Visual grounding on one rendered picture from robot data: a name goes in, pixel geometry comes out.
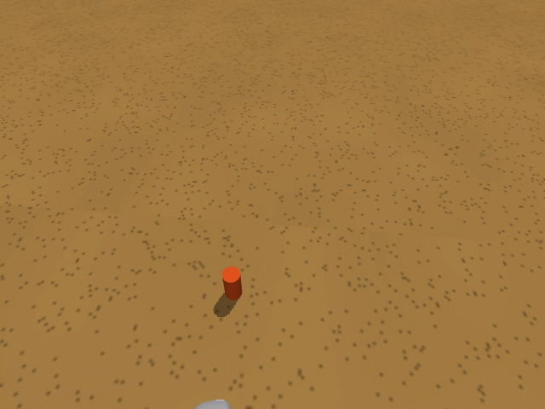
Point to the can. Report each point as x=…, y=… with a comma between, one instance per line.
x=232, y=283

